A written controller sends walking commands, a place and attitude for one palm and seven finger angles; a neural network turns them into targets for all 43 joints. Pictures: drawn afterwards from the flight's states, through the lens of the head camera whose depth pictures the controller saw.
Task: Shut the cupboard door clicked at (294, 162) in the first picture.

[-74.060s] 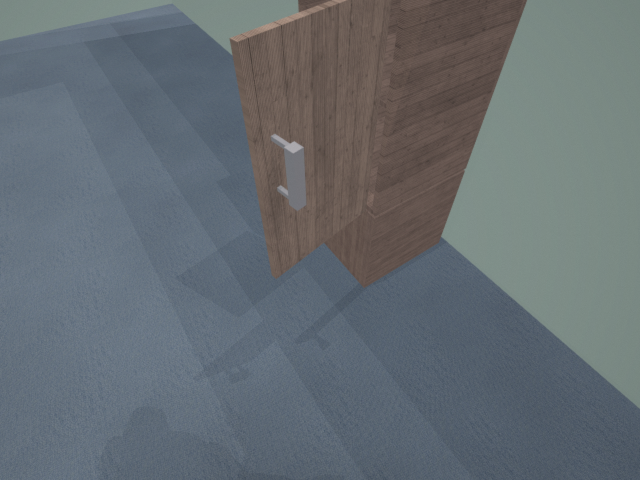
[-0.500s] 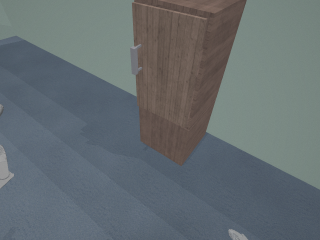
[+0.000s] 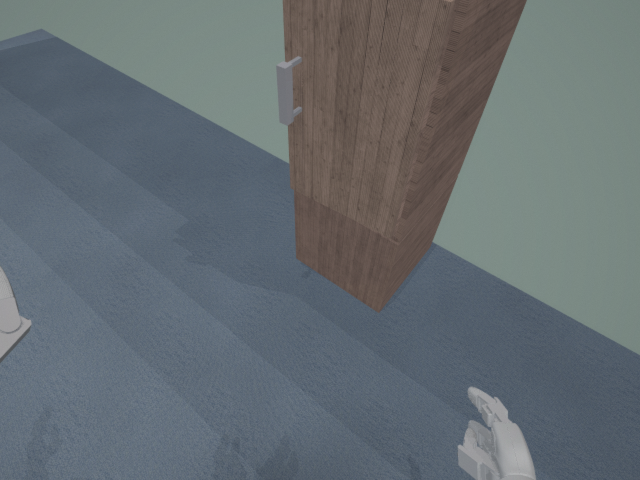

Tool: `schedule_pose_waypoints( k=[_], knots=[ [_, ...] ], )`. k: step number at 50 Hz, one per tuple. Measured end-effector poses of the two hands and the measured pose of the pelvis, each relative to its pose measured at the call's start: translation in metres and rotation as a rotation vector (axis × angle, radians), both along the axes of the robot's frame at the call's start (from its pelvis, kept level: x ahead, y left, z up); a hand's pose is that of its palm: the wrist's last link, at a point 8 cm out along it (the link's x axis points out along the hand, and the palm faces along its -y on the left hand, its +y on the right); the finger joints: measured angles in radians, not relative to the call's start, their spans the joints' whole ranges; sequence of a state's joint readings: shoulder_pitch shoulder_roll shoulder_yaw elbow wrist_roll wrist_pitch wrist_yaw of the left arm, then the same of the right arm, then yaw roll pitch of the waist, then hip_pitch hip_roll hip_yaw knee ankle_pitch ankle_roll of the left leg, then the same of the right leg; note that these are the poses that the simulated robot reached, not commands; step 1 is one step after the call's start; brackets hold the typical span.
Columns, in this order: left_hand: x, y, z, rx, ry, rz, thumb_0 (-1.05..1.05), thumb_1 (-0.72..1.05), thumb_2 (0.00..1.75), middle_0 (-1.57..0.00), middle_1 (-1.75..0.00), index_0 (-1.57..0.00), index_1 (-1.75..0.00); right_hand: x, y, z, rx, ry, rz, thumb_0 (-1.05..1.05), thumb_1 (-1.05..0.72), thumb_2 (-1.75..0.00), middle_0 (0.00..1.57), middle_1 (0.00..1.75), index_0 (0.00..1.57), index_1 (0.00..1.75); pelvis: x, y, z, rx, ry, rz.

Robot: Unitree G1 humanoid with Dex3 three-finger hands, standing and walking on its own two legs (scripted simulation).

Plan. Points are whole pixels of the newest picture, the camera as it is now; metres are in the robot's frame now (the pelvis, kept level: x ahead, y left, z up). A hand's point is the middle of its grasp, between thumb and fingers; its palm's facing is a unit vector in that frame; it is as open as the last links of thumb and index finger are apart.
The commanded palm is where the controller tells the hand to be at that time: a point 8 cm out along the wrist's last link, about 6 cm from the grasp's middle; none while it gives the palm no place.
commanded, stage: stop stepping back and stand still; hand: left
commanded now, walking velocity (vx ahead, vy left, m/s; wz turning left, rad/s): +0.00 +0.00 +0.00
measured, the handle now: (291, 91) +0.91 +0.12 +0.01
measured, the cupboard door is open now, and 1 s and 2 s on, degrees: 4 4 4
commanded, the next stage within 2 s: let the arm hang, fingers relaxed in 0.24 s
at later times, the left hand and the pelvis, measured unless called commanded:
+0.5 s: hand (104, 446) +0.16 +0.27 -0.04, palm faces +0.07 -0.91 -0.42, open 7.4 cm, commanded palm none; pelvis -0.03 +0.03 -0.01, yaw +1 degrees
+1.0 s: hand out of the picture -0.13 +0.22 -0.16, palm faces +0.06 -0.97 -0.24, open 7.4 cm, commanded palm none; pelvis -0.04 +0.03 +0.01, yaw +1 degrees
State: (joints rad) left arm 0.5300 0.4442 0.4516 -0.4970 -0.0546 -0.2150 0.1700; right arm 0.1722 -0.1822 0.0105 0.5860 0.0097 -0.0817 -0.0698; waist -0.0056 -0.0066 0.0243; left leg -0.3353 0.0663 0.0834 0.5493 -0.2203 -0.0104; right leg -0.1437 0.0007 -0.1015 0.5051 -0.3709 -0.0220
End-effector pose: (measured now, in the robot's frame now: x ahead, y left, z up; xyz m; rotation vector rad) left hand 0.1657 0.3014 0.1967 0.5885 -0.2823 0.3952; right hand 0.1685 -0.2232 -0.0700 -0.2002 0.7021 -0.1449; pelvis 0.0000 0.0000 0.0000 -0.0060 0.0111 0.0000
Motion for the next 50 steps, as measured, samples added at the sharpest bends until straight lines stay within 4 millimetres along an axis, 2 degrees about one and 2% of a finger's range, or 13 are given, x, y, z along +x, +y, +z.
schedule_pose_waypoints(
  k=[7,17,18,20,23,25,28,30,32,36,42,46,50],
  knots=[
    [0.0,0.001,-0.017,-0.052,0.101,-0.011,0.02,0.89,0.9,-0.21,-0.3,-0.21,-0.3,-0.011,0.014,-0.01,0.029,0.066,-0.011,0.01,-0.91,-0.9,0.21,0.3,0.2,0.29,0.006,0.007,0.001,0.002,0.008,-0.007],
    [-0.013,0.016,-0.014,-0.089,0.031,0.013,0.02,0.89,0.9,-0.21,-0.3,-0.21,-0.3,-0.033,0.009,-0.004,-0.026,0.076,-0.03,0.02,-0.91,-0.9,0.21,0.3,0.2,0.29,-0.004,0.016,0.002,-0.01,-0.012,0.0],
    [-0.012,0.017,-0.02,-0.09,0.042,0.004,0.02,0.89,0.9,-0.21,-0.3,-0.21,-0.3,-0.034,0.008,-0.005,-0.019,0.064,-0.014,0.02,-0.91,-0.9,0.21,0.3,0.2,0.29,-0.007,0.017,0.002,-0.012,-0.009,0.003],
    [-0.003,0.022,-0.058,-0.134,0.204,-0.002,0.01,0.89,0.9,-0.2,-0.3,-0.2,-0.3,-0.036,0.005,-0.014,-0.014,0.084,0.041,0.01,-0.91,-0.9,0.21,0.3,0.2,0.29,-0.014,0.022,-0.001,-0.017,-0.005,0.011],
    [-0.004,0.02,-0.146,-0.248,0.585,0.024,0.01,0.9,0.9,-0.19,-0.3,-0.2,-0.3,-0.043,-0.003,-0.029,-0.018,0.136,0.062,0.01,-0.91,-0.9,0.21,0.3,0.2,0.29,-0.026,0.029,-0.005,-0.018,-0.003,0.014],
    [-0.023,0.009,-0.204,-0.321,0.835,0.037,0.01,0.9,0.9,-0.19,-0.3,-0.19,-0.3,-0.054,-0.008,-0.037,-0.019,0.171,0.046,0.01,-0.91,-0.9,0.21,0.3,0.2,0.29,-0.032,0.03,-0.006,-0.015,-0.005,0.014],
    [-0.071,-0.019,-0.273,-0.44,1.125,0.048,0.01,0.91,0.9,-0.19,-0.3,-0.19,-0.3,-0.081,-0.011,-0.044,-0.028,0.255,0.019,0.01,-0.91,-0.9,0.21,0.3,0.2,0.29,-0.036,0.029,-0.006,-0.008,-0.014,0.015],
    [-0.108,-0.039,-0.308,-0.531,1.271,0.061,0.01,0.91,0.9,-0.19,-0.3,-0.19,-0.3,-0.105,-0.01,-0.047,-0.039,0.337,0.006,0.01,-0.91,-0.9,0.2,0.3,0.2,0.29,-0.037,0.027,-0.007,-0.006,-0.024,0.02],
    [-0.143,-0.052,-0.332,-0.618,1.372,0.107,0.01,0.93,0.9,-0.2,-0.3,-0.2,-0.3,-0.131,-0.009,-0.049,-0.048,0.43,-0.007,0.01,-0.91,-0.9,0.2,0.3,0.2,0.29,-0.037,0.025,-0.006,-0.007,-0.032,0.027],
    [-0.199,-0.049,-0.349,-0.688,1.501,0.212,0.0,0.98,0.9,-0.2,-0.3,-0.2,-0.3,-0.177,-0.002,-0.051,-0.049,0.602,-0.027,0.01,-0.91,-0.9,0.2,0.3,0.2,0.29,-0.039,0.021,-0.003,-0.018,-0.038,0.041],
    [-0.266,-0.043,-0.339,-0.709,1.653,0.335,0.0,0.95,0.9,-0.2,-0.3,-0.2,-0.3,-0.215,0.012,-0.06,0.0,0.717,-0.067,0.01,-0.91,-0.9,0.2,0.3,0.2,0.29,-0.042,0.025,0.003,-0.022,-0.037,0.04],
    [-0.291,-0.039,-0.328,-0.692,1.701,0.393,0.01,0.93,0.9,-0.2,-0.3,-0.2,-0.3,-0.221,0.022,-0.068,0.044,0.721,-0.08,0.01,-0.91,-0.9,0.2,0.3,0.2,0.29,-0.043,0.028,0.005,-0.018,-0.043,0.03],
    [-0.297,-0.037,-0.324,-0.676,1.71,0.414,0.01,0.92,0.9,-0.2,-0.3,-0.2,-0.3,-0.22,0.029,-0.074,0.08,0.7,-0.093,0.01,-0.91,-0.9,0.21,0.3,0.2,0.29,-0.042,0.029,0.005,-0.015,-0.052,0.02]
  ],
)
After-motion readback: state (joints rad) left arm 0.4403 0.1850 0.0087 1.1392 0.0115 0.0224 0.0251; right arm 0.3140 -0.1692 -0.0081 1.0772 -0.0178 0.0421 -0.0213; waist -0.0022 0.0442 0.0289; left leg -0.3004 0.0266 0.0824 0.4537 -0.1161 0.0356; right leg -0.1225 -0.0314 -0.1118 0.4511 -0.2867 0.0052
